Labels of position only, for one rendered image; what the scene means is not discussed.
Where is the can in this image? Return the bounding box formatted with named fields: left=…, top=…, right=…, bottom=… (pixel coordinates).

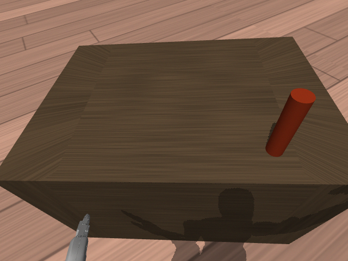
left=265, top=88, right=316, bottom=157

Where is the left robot hand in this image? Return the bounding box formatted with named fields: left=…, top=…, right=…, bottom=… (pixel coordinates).
left=65, top=214, right=90, bottom=261

